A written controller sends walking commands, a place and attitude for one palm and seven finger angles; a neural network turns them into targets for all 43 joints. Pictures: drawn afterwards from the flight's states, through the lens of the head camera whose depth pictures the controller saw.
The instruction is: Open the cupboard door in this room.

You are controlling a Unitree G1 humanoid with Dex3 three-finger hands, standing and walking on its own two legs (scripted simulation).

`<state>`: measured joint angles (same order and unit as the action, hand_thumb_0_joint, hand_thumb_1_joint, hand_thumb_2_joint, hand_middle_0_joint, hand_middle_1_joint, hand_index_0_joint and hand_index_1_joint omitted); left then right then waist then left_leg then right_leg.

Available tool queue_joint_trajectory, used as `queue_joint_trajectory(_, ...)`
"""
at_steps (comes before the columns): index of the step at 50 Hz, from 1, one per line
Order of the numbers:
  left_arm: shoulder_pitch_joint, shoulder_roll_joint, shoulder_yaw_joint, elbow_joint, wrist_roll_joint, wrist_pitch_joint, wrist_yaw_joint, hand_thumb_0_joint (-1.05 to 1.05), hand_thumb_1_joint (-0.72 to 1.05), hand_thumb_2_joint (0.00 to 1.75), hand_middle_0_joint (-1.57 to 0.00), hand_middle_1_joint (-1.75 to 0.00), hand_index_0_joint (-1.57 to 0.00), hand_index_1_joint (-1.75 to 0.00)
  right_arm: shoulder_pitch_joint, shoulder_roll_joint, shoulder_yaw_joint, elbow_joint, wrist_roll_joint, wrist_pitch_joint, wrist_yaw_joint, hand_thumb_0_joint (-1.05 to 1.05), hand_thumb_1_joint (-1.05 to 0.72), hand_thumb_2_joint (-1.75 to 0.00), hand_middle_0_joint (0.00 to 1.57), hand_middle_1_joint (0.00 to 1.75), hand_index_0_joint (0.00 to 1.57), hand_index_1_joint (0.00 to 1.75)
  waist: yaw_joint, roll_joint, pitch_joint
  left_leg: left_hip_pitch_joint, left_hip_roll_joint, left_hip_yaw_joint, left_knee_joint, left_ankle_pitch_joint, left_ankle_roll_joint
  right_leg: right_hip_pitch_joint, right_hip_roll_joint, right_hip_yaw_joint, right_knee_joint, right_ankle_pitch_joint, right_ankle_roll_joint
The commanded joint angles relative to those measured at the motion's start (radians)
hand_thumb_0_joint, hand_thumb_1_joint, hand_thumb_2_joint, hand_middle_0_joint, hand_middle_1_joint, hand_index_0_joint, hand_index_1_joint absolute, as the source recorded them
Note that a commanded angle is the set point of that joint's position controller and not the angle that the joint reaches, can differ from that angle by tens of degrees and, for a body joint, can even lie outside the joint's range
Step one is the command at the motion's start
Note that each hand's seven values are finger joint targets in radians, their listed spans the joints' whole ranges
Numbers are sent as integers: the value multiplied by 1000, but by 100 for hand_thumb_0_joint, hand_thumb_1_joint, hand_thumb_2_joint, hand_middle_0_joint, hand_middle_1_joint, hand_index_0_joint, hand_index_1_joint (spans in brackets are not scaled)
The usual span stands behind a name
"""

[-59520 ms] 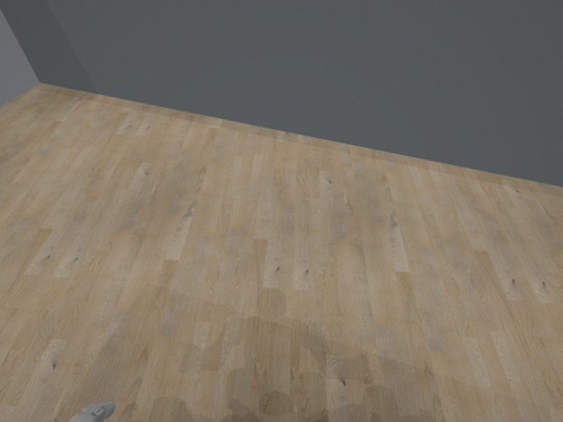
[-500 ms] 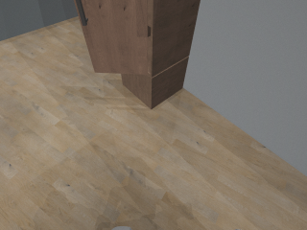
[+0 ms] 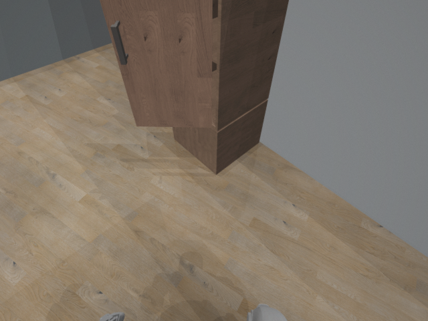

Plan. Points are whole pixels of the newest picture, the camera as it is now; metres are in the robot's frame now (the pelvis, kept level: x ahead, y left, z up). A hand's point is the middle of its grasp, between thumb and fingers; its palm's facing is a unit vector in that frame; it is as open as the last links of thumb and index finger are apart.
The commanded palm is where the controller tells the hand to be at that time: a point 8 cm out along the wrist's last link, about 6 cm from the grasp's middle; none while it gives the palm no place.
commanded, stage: take the last steps up to it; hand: left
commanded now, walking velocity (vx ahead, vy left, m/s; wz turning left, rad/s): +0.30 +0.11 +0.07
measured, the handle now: (120, 43) +0.97 +0.35 +0.04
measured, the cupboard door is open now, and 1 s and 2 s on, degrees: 46 46 46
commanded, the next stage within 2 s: come to a stop and stand still in 0.96 s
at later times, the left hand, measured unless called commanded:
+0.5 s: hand out of the picture +0.12 +0.18 -0.16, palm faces +0.16 -0.96 -0.23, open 7.2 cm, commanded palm none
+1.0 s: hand (109, 209) +0.42 +0.30 -0.16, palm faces +0.05 -0.98 -0.21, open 7.3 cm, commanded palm none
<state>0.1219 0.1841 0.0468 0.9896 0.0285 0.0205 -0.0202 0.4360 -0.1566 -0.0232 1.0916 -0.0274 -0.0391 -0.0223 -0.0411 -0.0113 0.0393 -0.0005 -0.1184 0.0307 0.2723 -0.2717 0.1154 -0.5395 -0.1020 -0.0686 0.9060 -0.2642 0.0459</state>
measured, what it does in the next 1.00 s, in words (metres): walks ahead: right foot, then left foot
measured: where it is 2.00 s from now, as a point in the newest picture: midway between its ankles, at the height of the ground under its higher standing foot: (188, 291)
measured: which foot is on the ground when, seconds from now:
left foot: down 0.00-0.16, up 0.18-0.62, down 0.64-1.00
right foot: up 0.00-0.14, down 0.16-0.64, up 0.66-1.00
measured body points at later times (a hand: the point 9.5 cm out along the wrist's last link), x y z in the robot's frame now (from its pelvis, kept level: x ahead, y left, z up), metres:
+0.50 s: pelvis +0.17 +0.00 +0.00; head +0.20 -0.01 +0.45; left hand +0.12 +0.23 -0.14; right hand +0.26 -0.23 -0.15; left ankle +0.25 +0.17 -0.69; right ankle +0.11 -0.11 -0.74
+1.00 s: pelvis +0.34 +0.11 +0.00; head +0.36 +0.11 +0.45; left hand +0.42 +0.35 -0.15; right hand +0.33 -0.13 -0.15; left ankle +0.30 +0.16 -0.74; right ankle +0.39 -0.02 -0.69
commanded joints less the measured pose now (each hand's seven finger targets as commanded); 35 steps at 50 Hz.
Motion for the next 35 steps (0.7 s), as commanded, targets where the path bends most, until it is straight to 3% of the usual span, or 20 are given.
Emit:
queue_joint_trajectory(1, -140, 40, 2, -128, -7, -43, 6, 0, 90, 90, -20, -30, -20, -30, 99, -123, -14, 1, -1, -21, -12, 0, -90, -90, 20, 30, 20, 30, -9, 68, 79, 16, 338, -239, -48, 422, 114, -66, 12, 0, -115, -26, -28)
queue_joint_trajectory(3, -130, 34, 3, -131, -8, -46, 8, 0, 90, 90, -20, -30, -20, -30, 102, -126, -16, 17, -3, -19, -13, 0, -90, -90, 20, 30, 20, 30, 2, 58, 73, -11, 319, -216, -10, 491, 97, 33, 40, -17, -189, -36, -44)
queue_joint_trajectory(5, 8, 51, 13, -95, -9, -55, 12, 0, 90, 90, -20, -30, -20, -30, 86, -129, -16, 28, 4, -19, -13, 0, -90, -90, 20, 30, 20, 30, 69, 26, 15, -62, 276, -162, 125, 629, 53, 258, 81, -44, -328, 16, -61)
queue_joint_trajectory(6, 130, 79, 24, -58, -8, -64, 17, 0, 90, 90, -20, -30, -20, -30, 73, -129, -20, 28, 14, -23, -12, 0, -90, -90, 20, 30, 20, 30, 121, -6, -44, -155, 238, -132, 264, 623, 16, 475, 62, -19, -398, 97, -74)
queue_joint_trajectory(7, 283, 148, 44, -18, -5, -73, 28, 0, 90, 90, -20, -30, -20, -30, 71, -115, -22, 14, 25, -30, -5, 0, -90, -90, 20, 30, 20, 30, 177, -102, -142, -353, 172, -79, 467, 425, -27, 751, -106, 170, -427, 95, -138)
queue_joint_trajectory(8, 386, 221, 65, 17, -6, -70, 36, 0, 90, 90, -20, -30, -20, -30, 95, -91, -23, -14, 27, -32, -7, 0, -90, -90, 20, 30, 20, 30, 179, -256, -224, -568, 29, -9, 763, -237, -81, 925, -392, 567, -533, 219, -259)
queue_joint_trajectory(9, 352, 218, 63, 9, -21, -67, 39, 0, 90, 90, -20, -30, -20, -30, 57, -133, -34, -20, 16, -19, -3, 0, -90, -90, 20, 30, 20, 30, 157, -125, -144, -608, 93, -72, 929, -291, -80, 784, -450, 593, -608, 184, -300)
queue_joint_trajectory(11, 211, 113, 41, -12, -19, -77, 45, 0, 90, 90, -20, -30, -20, -30, -58, -74, -34, -29, 10, -2, 8, 0, -90, -90, 20, 30, 20, 30, 108, -45, 73, -639, 175, -104, 974, -120, -87, 474, -355, 429, -679, 83, -236)
queue_joint_trajectory(12, 182, 66, 24, -10, -18, -84, 43, 0, 90, 90, -20, -30, -20, -30, -53, -36, -29, -26, 6, 11, 16, 0, -90, -90, 20, 30, 20, 30, 73, -60, 107, -598, 193, -95, 946, -54, -95, 366, -296, 302, -698, 114, -191)
queue_joint_trajectory(15, 192, 24, 10, 15, -16, -104, 39, 0, 90, 90, -20, -30, -20, -30, 10, 1, -28, -5, -1, 34, 28, 0, -90, -90, 20, 30, 20, 30, 28, -127, 54, -541, 205, -45, 867, 50, -127, 328, -201, 94, -714, 238, -139)
queue_joint_trajectory(17, 226, 4, 17, 28, -11, -113, 37, 0, 90, 90, -20, -30, -20, -30, -25, 4, -34, -17, -3, 39, 31, 0, -90, -90, 20, 30, 20, 30, 27, -116, 48, -561, 214, -21, 801, 84, -146, 349, -185, 62, -713, 329, -143)
queue_joint_trajectory(20, 255, 43, 16, 48, -10, -121, 35, 0, 90, 90, -20, -30, -20, -30, -118, -4, -34, -56, 0, 37, 42, 0, -90, -90, 20, 30, 20, 30, 40, -98, 33, -587, 219, 4, 686, 121, -155, 408, -186, 39, -695, 433, -157)
queue_joint_trajectory(28, 294, 126, 27, 95, 1, -101, 37, 0, 90, 90, -20, -30, -20, -30, -321, -48, -29, -140, 6, 3, 60, 0, -90, -90, 20, 30, 20, 30, 79, -178, 57, -421, 157, 69, 329, 52, -123, 451, -220, 33, -608, 429, -142)
queue_joint_trajectory(29, 289, 132, 29, 98, 0, -96, 36, 0, 90, 90, -20, -30, -20, -30, -274, -64, -32, -127, 5, -3, 55, 0, -90, -90, 20, 30, 20, 30, 48, -152, 30, -314, 130, 94, 267, 59, -115, 421, -203, 17, -540, 446, -130)
queue_joint_trajectory(30, 276, 125, 29, 95, -3, -92, 37, 0, 90, 90, -20, -30, -20, -30, -165, -94, -38, -94, 0, -10, 46, 0, -90, -90, 20, 30, 20, 30, -7, -106, -11, -142, 113, 100, 190, 93, -106, 362, -172, -20, -398, 472, -113)
queue_joint_trajectory(31, 295, 96, 21, 86, -8, -90, 31, 0, 90, 90, -20, -30, -20, -30, -29, -170, -55, -56, -7, -17, 35, 0, -90, -90, 20, 30, 20, 30, -56, 32, -126, 77, 202, 38, 192, 149, -84, 263, -101, -64, -181, 312, -85)
queue_joint_trajectory(32, 332, 36, 11, 70, -19, -89, 24, 0, 90, 90, -20, -30, -20, -30, 74, -280, -83, -36, -15, -21, 22, 0, -90, -90, 20, 30, 20, 30, -76, 300, -221, 262, 461, -303, 154, 279, 12, 21, 46, -119, 106, -253, -42)
queue_joint_trajectory(33, 265, 38, 7, 40, -13, -85, 33, 0, 90, 90, -20, -30, -20, -30, 108, -297, -81, -33, -4, -7, 8, 0, -90, -90, 20, 30, 20, 30, -92, 277, -235, 240, 522, -364, 77, 363, 71, -51, 56, -8, 298, -347, -64)
queue_joint_trajectory(34, 223, 53, 9, 40, -15, -78, 38, 0, 90, 90, -20, -30, -20, -30, 30, -260, -70, -47, -2, -6, 2, 0, -90, -90, 20, 30, 20, 30, -61, 261, -194, 138, 504, -310, 45, 312, 63, -64, 5, 43, 398, -283, -73)
queue_joint_trajectory(35, 185, 45, 11, 40, -15, -77, 34, 0, 90, 90, -20, -30, -20, -30, -47, -211, -59, -73, 2, -13, -4, 0, -90, -90, 20, 30, 20, 30, -42, 179, -112, 19, 491, -279, 29, 315, 75, -87, -17, 55, 426, -207, -70)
